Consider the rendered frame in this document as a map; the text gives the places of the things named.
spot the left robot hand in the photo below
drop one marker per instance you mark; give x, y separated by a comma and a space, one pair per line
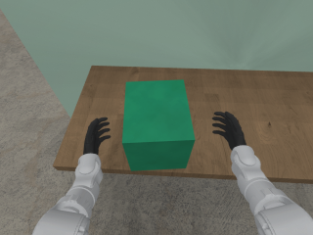
93, 140

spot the robot right forearm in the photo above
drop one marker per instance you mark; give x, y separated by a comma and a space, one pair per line
258, 190

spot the right robot upper arm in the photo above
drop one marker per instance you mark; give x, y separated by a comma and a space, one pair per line
287, 219

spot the robot left forearm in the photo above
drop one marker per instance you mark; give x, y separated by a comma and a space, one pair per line
84, 192

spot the left robot upper arm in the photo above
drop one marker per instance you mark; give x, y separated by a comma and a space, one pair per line
57, 222

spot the carton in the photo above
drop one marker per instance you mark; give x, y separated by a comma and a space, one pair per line
157, 125

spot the table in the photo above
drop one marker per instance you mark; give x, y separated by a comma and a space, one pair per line
273, 107

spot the right robot hand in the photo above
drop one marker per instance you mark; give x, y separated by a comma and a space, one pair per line
233, 132

